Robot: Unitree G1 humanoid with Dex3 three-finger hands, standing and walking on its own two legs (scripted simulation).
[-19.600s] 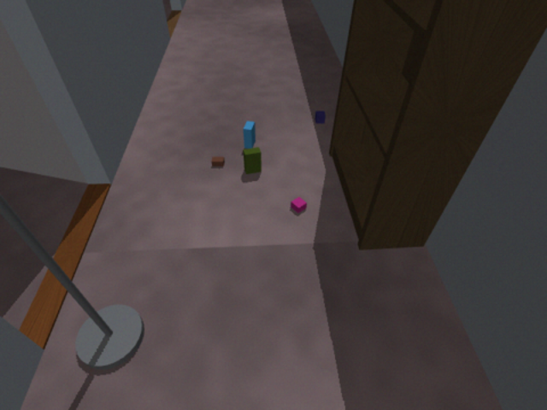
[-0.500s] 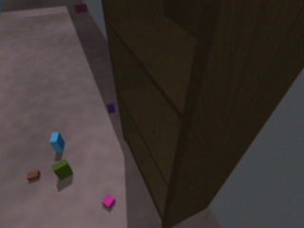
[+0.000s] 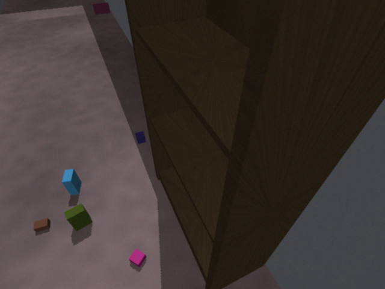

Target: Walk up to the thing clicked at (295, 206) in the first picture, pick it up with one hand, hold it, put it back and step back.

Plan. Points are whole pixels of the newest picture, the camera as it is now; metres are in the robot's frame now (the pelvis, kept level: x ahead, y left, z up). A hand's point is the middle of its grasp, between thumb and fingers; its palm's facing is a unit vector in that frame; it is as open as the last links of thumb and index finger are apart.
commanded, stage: stand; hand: left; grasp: from above
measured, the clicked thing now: (137, 257) +0.46 +0.29 -0.76
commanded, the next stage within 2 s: rise first in 1.74 s
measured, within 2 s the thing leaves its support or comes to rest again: neither
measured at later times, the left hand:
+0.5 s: hand out of the picture +0.09 +0.25 -0.16, palm faces -0.03 -0.94 -0.35, open 7.4 cm
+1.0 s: hand out of the picture +0.09 +0.25 -0.16, palm faces -0.02 -0.94 -0.35, open 7.4 cm
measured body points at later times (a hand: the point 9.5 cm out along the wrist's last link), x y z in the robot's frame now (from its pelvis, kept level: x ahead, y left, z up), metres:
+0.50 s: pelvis +0.02 +0.00 +0.00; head +0.03 +0.00 +0.45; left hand +0.10 +0.30 -0.13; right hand +0.10 -0.31 -0.13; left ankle +0.00 +0.13 -0.75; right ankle +0.00 -0.13 -0.75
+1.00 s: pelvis +0.02 +0.00 +0.00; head +0.03 +0.00 +0.45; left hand +0.09 +0.30 -0.13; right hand +0.10 -0.30 -0.13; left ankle +0.00 +0.13 -0.75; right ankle +0.00 -0.13 -0.75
